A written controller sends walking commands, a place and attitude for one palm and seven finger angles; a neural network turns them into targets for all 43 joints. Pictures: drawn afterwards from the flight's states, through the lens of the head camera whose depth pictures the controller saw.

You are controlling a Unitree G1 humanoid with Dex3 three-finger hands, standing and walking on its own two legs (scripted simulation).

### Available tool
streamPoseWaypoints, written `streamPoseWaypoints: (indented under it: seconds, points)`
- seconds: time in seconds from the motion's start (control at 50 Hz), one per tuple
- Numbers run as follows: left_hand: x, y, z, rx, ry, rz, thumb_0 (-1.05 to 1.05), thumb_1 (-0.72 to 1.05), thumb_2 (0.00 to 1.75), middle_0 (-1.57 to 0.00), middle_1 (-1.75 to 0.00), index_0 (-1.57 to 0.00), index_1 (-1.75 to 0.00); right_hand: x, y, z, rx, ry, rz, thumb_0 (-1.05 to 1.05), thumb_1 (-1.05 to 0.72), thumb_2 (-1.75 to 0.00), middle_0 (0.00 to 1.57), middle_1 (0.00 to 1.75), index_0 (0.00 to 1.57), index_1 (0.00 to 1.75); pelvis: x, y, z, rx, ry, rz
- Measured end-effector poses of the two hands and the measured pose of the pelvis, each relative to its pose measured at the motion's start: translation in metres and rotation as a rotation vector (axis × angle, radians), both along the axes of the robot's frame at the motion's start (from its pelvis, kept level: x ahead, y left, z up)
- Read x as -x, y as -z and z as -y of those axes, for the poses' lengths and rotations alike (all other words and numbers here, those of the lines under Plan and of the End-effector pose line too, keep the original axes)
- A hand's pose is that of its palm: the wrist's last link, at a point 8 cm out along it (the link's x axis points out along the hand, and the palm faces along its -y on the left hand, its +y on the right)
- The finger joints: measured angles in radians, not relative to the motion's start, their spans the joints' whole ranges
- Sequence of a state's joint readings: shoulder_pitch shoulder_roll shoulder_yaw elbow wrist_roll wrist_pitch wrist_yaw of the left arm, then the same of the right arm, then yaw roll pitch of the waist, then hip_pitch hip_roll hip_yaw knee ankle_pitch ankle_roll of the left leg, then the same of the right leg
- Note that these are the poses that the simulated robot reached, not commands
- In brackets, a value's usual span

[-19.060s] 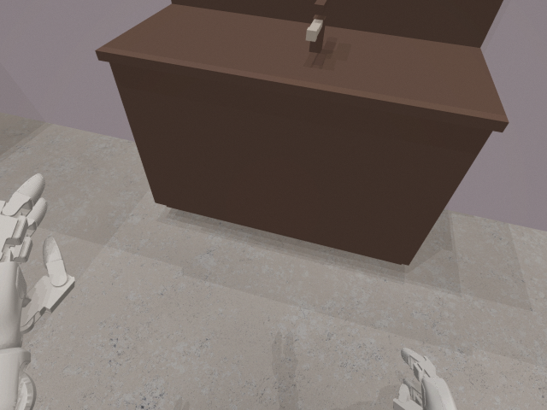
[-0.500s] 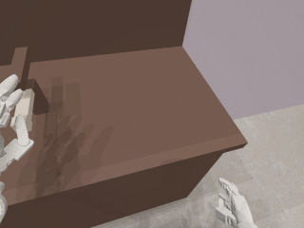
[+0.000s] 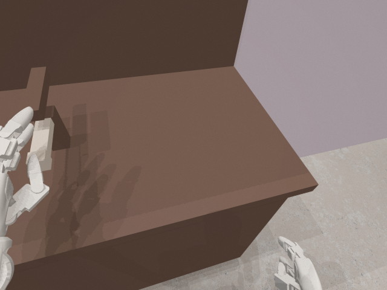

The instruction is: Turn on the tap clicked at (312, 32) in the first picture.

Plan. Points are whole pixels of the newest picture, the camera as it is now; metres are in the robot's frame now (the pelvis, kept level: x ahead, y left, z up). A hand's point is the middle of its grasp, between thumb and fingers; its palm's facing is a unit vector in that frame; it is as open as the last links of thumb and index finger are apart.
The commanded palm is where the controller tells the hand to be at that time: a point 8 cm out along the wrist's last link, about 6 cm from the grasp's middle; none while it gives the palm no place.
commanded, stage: turn the palm inward beside the body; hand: left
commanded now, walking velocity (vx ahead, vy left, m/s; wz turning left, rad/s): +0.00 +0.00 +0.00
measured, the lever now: (39, 161) +0.29 +0.31 +0.12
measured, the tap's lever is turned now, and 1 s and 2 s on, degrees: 0 0 0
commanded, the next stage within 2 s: none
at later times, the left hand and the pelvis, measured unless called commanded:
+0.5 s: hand (31, 223) +0.16 +0.23 +0.18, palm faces +0.52 -0.80 -0.30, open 7.4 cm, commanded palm +0.13 +0.26 +0.18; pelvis -0.05 -0.05 -0.02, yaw +3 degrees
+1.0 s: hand (69, 215) +0.18 +0.20 +0.16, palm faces +0.49 -0.81 -0.30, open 7.4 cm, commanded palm +0.13 +0.23 +0.18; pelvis -0.01 -0.08 -0.03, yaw +3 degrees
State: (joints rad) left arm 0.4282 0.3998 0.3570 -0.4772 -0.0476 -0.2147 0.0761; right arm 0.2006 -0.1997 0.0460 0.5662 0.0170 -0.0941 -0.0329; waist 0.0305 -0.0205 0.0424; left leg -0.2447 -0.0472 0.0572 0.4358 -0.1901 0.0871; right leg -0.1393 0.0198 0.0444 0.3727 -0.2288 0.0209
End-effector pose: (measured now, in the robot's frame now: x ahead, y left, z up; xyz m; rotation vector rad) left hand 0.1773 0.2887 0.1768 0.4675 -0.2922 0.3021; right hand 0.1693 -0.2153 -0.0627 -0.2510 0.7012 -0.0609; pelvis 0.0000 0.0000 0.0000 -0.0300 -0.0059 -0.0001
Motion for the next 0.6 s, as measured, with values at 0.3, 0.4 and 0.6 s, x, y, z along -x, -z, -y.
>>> streamPoseWaypoints:
  seconds: [0.3, 0.4, 0.6]
  points:
    - [0.003, 0.004, 0.013, 0.079, 0.012, -0.111, 0.01, 0.9, 0.9, -0.2, -0.3, -0.2, -0.3, -0.004, 0.01, 0.004, -0.035, -0.1, 0.073, 0.02, -0.91, -0.9, 0.2, 0.3, 0.2, 0.3, 0.028, 0.014, 0.008, -0.027, -0.008, 0.022]
    - [0.037, 0.008, 0.037, 0.052, 0.0, -0.08, 0.01, 0.89, 0.9, -0.21, -0.3, -0.22, -0.3, -0.005, 0.008, 0.011, -0.035, -0.103, 0.114, 0.02, -0.91, -0.9, 0.2, 0.3, 0.2, 0.3, 0.039, 0.019, 0.024, -0.032, -0.015, 0.025]
    - [0.059, -0.004, 0.025, 0.123, -0.245, -0.019, 0.01, 0.89, 0.9, -0.21, -0.3, -0.21, -0.3, 0.005, 0.029, 0.034, -0.027, -0.133, 0.073, 0.02, -0.91, -0.9, 0.2, 0.3, 0.2, 0.3, 0.058, 0.026, 0.063, -0.029, -0.074, 0.064]
